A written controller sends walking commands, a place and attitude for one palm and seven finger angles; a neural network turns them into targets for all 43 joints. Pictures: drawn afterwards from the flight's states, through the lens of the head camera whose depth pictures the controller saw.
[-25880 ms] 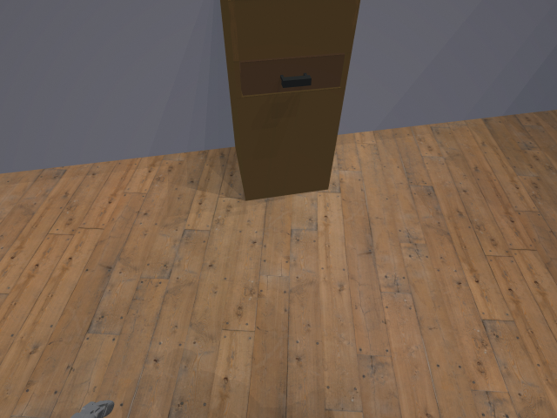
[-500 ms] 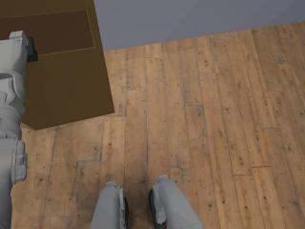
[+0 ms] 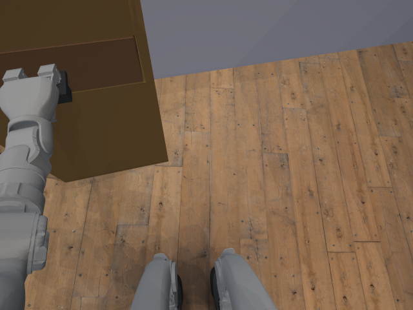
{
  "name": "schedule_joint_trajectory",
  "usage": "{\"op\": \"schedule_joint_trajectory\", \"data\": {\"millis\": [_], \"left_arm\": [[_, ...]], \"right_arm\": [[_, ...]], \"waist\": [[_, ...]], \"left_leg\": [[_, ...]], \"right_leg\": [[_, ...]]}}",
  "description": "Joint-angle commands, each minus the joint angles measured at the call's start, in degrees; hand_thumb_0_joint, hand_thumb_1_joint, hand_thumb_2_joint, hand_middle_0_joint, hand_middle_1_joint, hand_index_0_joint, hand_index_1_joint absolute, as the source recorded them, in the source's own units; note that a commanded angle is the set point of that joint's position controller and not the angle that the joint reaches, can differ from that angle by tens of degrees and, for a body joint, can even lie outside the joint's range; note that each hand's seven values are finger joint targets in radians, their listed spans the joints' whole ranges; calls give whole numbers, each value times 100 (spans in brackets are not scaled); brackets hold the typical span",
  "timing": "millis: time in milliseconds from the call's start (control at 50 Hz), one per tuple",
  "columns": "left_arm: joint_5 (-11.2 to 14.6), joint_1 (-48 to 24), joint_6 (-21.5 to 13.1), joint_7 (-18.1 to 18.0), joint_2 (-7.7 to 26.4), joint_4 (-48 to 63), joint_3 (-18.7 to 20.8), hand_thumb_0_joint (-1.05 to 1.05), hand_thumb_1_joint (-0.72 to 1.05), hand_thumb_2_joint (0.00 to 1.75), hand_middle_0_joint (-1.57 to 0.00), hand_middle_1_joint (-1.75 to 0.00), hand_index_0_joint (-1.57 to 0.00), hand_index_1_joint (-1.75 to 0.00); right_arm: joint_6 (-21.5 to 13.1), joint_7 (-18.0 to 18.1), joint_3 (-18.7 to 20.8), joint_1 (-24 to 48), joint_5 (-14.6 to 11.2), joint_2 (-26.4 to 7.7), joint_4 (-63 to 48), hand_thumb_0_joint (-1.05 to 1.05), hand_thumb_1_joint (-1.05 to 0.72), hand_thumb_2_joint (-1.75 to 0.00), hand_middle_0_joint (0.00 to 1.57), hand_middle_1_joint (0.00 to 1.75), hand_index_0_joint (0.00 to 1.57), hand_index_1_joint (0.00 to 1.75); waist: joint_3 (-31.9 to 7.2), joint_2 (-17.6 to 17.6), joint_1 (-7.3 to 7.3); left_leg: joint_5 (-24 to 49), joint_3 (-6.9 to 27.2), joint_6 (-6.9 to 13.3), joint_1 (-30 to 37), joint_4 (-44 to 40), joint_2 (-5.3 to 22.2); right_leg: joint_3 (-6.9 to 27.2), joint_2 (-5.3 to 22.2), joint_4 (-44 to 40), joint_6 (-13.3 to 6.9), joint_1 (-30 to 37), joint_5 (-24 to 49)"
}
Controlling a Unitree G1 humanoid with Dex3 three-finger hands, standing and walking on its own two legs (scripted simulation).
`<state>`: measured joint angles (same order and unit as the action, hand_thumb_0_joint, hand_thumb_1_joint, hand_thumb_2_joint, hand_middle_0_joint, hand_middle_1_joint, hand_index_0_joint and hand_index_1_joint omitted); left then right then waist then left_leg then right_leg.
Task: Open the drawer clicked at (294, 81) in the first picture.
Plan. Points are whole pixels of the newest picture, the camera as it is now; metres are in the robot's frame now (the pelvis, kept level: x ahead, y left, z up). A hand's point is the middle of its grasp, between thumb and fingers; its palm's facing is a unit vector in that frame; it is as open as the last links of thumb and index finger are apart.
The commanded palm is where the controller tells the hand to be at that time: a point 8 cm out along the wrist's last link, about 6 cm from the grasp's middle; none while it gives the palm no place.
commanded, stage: pull the drawer open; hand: left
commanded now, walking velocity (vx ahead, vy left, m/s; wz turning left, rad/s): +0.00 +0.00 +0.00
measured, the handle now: (39, 87) +0.54 +0.30 -0.01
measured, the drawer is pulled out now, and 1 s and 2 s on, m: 0.00 0.00 0.00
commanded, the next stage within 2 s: none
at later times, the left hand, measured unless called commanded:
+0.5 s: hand (46, 112) +0.50 +0.29 -0.03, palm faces -0.02 -0.01 -1.00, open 6.0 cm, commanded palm +0.50 +0.28 +0.02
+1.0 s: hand (47, 113) +0.50 +0.29 -0.03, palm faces -0.05 -0.01 -1.00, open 6.1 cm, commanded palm +0.51 +0.26 +0.02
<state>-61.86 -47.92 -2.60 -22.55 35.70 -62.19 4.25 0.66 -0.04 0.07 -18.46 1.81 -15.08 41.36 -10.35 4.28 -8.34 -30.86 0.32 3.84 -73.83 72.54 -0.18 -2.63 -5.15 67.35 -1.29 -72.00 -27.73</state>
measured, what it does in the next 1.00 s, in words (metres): stands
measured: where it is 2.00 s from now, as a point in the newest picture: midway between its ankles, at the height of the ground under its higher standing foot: outside the picture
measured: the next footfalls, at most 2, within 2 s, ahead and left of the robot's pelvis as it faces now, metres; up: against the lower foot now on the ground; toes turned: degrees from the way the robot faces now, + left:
none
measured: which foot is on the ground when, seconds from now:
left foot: down 0.00-1.00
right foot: down 0.00-1.00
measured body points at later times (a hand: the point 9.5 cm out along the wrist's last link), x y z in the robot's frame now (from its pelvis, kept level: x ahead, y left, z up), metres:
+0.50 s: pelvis +0.01 +0.00 +0.00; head +0.19 +0.03 +0.41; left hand +0.50 +0.29 +0.02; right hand +0.07 -0.28 -0.13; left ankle +0.01 +0.08 -0.62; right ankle +0.02 -0.11 -0.62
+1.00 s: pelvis -0.03 +0.00 -0.02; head +0.15 +0.03 +0.39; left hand +0.50 +0.29 +0.02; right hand -0.07 -0.27 -0.12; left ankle +0.01 +0.08 -0.62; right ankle +0.02 -0.11 -0.62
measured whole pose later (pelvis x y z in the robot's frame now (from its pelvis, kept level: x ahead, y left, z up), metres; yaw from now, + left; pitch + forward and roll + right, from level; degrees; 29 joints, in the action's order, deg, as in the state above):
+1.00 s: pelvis -0.03 +0.00 -0.02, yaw +0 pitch +33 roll -6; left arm -64.7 -57.7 -3.1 -23.9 39.8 -71.9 3.8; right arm -0.1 0.4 -1.4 -22.3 2.0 -15.6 43.8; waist -9.7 4.5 -11.9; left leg -28.9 1.4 3.8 -80.1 76.2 -0.6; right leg -4.2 -4.5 70.6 -1.4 -77.6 -26.0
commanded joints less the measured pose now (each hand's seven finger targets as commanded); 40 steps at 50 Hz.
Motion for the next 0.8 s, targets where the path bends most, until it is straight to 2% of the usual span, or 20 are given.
{"op": "schedule_joint_trajectory", "data": {"millis": [0, 60, 100, 180, 200, 220, 240, 260, 280, 320, 360, 400, 440, 500, 580, 620, 640, 660, 680, 780], "left_arm": [[129, -758, -294, -168, 1180, 938, 370, 0, 90, 90, -40, -135, -40, -135], [125, -448, -315, -249, 843, 1101, 211, 0, 90, 90, -40, -135, -40, -135], [145, -116, -340, -322, 994, 1202, 462, 0, 90, 90, -40, -135, -40, -135], [135, 168, -315, -425, 654, 1456, 317, 0, 90, 90, -40, -135, -40, -135], [81, -525, -313, -471, 842, 1351, 354, 0, 90, 90, -40, -135, -40, -135], [-5, -1233, -309, -528, 1079, 1247, 371, 0, 90, 90, -40, -135, -40, -135], [-94, -1911, -279, -581, 1219, 1053, 322, 0, 90, 90, -40, -135, -40, -135], [-139, -2111, -247, -625, 1348, 882, 369, 0, 90, 90, -40, -135, -40, -135], [-168, -1957, -179, -651, 1403, 607, 405, 0, 90, 90, -40, -135, -40, -135], [-208, -2062, -132, -689, 1443, 458, 380, 0, 90, 90, -40, -135, -40, -135], [-181, -2332, -59, -764, 1440, 504, 363, 0, 90, 90, -40, -135, -40, -135], [-159, -2513, 69, -735, 1446, 452, 352, 0, 90, 90, -40, -135, -40, -135], [-149, -2685, 144, -673, 1325, 324, 181, 0, 90, 90, -40, -135, -40, -135], [-109, -2846, 183, -534, 1618, 111, 232, 0, 90, 90, -40, -135, -40, -135], [-184, -3153, 78, -446, 1745, 190, 142, 0, 90, 90, -40, -135, -40, -135], [-234, -3290, 11, -415, 1834, 237, 156, 0, 90, 90, -40, -135, -40, -135], [-242, -3342, -20, -398, 1756, 312, 86, 0, 90, 90, -40, -135, -40, -135], [-244, -3408, -49, -392, 1752, 315, 70, 0, 90, 90, -40, -135, -40, -135], [-247, -3361, -58, -367, 1762, 219, 55, 0, 90, 90, -40, -135, -40, -135], [-286, -3551, -120, -348, 2038, 338, 191, 0, 90, 90, -40, -135, -40, -135]], "right_arm": [[51, 53, 401, -1099, 32, -1016, -118, 0, -90, -90, 20, 30, 20, 30], [90, 32, 455, -1065, 35, -975, -151, 0, -90, -90, 20, 30, 20, 30], [143, 19, 483, -1062, 58, -991, -145, 0, -90, -90, 20, 30, 20, 30], [205, -15, 538, -1055, 64, -947, -184, 0, -90, -90, 20, 30, 20, 30], [213, 1, 538, -1084, 83, -986, -54, 0, -90, -90, 20, 30, 20, 30], [218, 17, 528, -1147, 102, -1040, 25, 0, -90, -90, 20, 30, 20, 30], [212, 45, 522, -1173, 118, -1066, 109, 0, -90, -90, 20, 30, 20, 30], [204, 54, 511, -1178, 143, -1090, 114, 0, -90, -90, 20, 30, 20, 30], [203, 54, 499, -1155, 153, -1100, 94, 0, -90, -90, 20, 30, 20, 30], [201, 63, 486, -1142, 153, -1110, 57, 0, -90, -90, 20, 30, 20, 30], [216, 53, 485, -1234, 169, -1126, 76, 0, -90, -90, 20, 30, 20, 30], [288, 51, 495, -1303, 169, -1133, 77, 0, -90, -90, 20, 30, 20, 30], [308, 41, 478, -1282, 146, -1106, 57, 0, -90, -90, 20, 30, 20, 30], [295, 63, 389, -1195, 108, -1140, -16, 0, -90, -90, 20, 30, 20, 30], [190, 78, 327, -1064, 72, -1161, -104, 0, -90, -90, 20, 30, 20, 30], [132, 96, 312, -1085, 54, -1180, -140, 0, -90, -90, 20, 30, 20, 30], [89, 104, 314, -1073, 55, -1169, -142, 0, -90, -90, 20, 30, 20, 30], [50, 110, 309, -1077, 49, -1172, -135, 0, -90, -90, 20, 30, 20, 30], [18, 105, 292, -1087, 45, -1180, -119, 0, -90, -90, 20, 30, 20, 30], [-85, 131, 274, -1194, 41, -1240, -52, 0, -90, -90, 20, 30, 20, 30]], "waist": [[-3150, 240, 223], [-2955, 267, 250], [-3144, 94, 368], [-3110, 133, 384], [-2954, 113, 172], [-2810, 208, 14], [-2659, 174, -214], [-2638, 174, -217], [-2584, 111, -184], [-2708, 229, -172], [-2915, 468, -192], [-3184, 490, -219], [-3231, 578, -283], [-3178, 433, -319], [-3164, 884, -311], [-3173, 859, -357], [-3193, 1016, -370], [-3187, 965, -398], [-3083, 1018, -375], [-3119, 1100, -378]], "left_leg": [[3228, 344, -130, 2827, -719, 113], [3553, 292, -134, 2925, -768, 123], [3996, 306, -141, 3065, -749, 132], [4493, 277, -156, 3283, -799, 163], [4505, 358, -172, 3234, -716, 195], [4268, 381, -177, 3098, -645, 198], [3973, 405, -172, 2919, -540, 195], [3625, 360, -159, 2715, -487, 149], [3349, 333, -156, 2573, -498, 115], [3206, 353, -174, 2611, -544, 81], [3843, 394, -212, 2906, -519, 88], [4355, 470, -259, 3121, -430, 113], [3962, 436, -240, 3113, -446, 97], [3026, 418, -168, 2657, -528, 42], [2115, 449, -157, 2529, -637, 36], [1882, 527, -156, 2515, -672, 59], [1802, 545, -162, 2564, -675, 64], [1665, 560, -152, 2520, -675, 67], [1525, 563, -154, 2403, -685, 59], [1287, 691, -183, 2403, -739, 103]], "right_leg": [[64, 41, -616, -37, 1877, 2456], [75, 60, -675, -21, 1968, 2740], [109, 71, -631, -11, 2193, 3092], [121, 101, -681, 12, 2328, 3446], [113, 117, -636, 24, 2036, 3373], [100, 114, -596, 33, 1779, 3177], [88, 111, -545, 26, 1501, 2960], [95, 105, -507, 9, 1457, 2768], [86, 95, -507, -13, 1450, 2584], [92, 96, -522, -23, 1407, 2434], [65, 99, -472, -17, 1402, 2789], [58, 90, -403, -1, 1402, 2967], [40, 79, -485, 5, 1356, 2742], [47, 64, -528, -13, 1486, 2258], [24, 57, -592, -39, 1158, 1398], [-6, 53, -595, -37, 1020, 1148], [-8, 48, -589, -51, 913, 1049], [-10, 46, -603, -48, 855, 946], [-15, 47, -596, -65, 819, 839], [-50, 34, -515, -90, 582, 630]]}}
